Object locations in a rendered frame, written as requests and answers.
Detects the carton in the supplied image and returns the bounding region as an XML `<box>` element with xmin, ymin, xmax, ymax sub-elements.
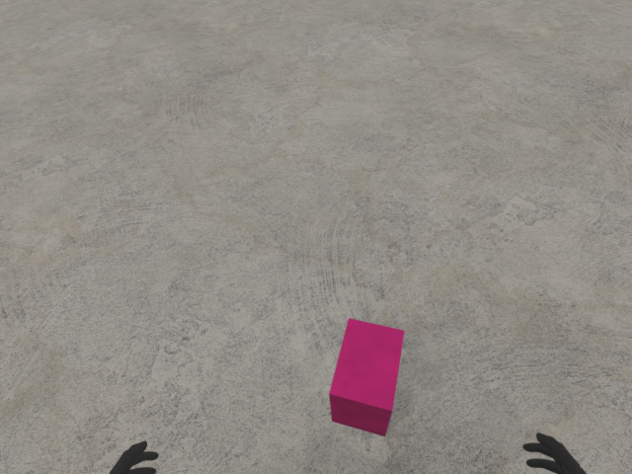
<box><xmin>329</xmin><ymin>318</ymin><xmax>405</xmax><ymax>436</ymax></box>

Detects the left robot hand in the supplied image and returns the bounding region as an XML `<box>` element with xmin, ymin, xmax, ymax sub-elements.
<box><xmin>110</xmin><ymin>441</ymin><xmax>159</xmax><ymax>474</ymax></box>

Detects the right robot hand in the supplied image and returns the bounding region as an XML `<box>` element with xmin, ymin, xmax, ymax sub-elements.
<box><xmin>523</xmin><ymin>433</ymin><xmax>587</xmax><ymax>474</ymax></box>

